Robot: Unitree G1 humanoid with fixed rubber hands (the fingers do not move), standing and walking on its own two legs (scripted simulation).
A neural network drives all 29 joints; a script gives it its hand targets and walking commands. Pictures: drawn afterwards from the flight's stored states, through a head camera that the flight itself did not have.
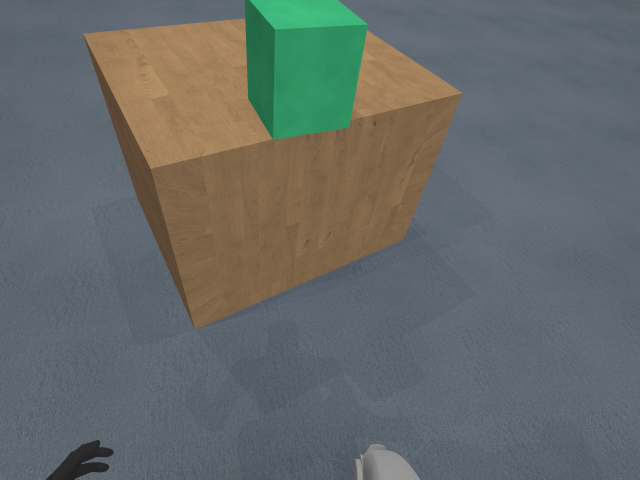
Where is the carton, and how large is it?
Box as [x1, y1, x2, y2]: [245, 0, 367, 139]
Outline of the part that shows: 245,0 248,98 272,138 274,139 348,127 367,24 337,0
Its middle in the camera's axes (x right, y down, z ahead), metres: -0.05 -0.43 +0.93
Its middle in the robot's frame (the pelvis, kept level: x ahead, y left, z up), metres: +1.01 +0.00 +0.05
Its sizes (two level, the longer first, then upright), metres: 0.210 0.200 0.250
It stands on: a pedestal, 0.70 m high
